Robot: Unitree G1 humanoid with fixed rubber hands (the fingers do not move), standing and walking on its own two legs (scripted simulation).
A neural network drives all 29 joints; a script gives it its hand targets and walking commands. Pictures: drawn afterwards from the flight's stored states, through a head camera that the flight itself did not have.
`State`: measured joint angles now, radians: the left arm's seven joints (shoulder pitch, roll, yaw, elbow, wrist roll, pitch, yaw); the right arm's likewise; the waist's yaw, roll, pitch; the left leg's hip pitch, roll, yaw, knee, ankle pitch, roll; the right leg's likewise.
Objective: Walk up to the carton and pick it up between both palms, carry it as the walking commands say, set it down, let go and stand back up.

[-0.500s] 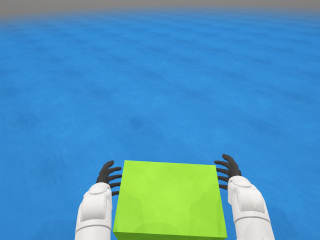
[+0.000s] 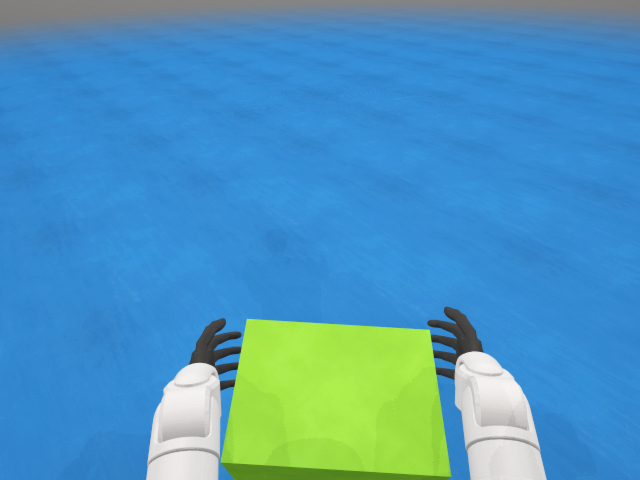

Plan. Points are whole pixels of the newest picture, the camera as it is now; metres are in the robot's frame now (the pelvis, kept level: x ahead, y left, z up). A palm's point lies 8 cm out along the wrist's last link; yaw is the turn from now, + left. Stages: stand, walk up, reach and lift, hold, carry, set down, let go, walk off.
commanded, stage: hold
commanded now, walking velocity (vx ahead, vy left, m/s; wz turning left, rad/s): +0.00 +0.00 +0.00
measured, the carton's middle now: (332, 409) +0.27 +0.00 -0.04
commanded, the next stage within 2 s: carry in 0.66 s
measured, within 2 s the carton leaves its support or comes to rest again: neither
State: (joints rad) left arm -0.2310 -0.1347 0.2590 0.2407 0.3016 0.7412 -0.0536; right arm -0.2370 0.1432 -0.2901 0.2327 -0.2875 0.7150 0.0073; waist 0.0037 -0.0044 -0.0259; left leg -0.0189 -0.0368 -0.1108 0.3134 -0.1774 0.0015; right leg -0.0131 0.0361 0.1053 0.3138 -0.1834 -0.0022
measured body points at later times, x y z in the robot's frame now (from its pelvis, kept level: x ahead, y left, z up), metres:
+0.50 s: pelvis +0.00 +0.01 +0.00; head -0.06 +0.01 +0.45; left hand +0.29 +0.17 +0.04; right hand +0.29 -0.17 +0.04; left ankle +0.01 +0.12 -0.75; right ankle +0.00 -0.12 -0.75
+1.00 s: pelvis -0.02 +0.06 -0.02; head +0.00 +0.06 +0.43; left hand +0.31 +0.18 +0.03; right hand +0.28 -0.15 +0.04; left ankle +0.01 +0.15 -0.75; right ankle -0.02 -0.09 -0.72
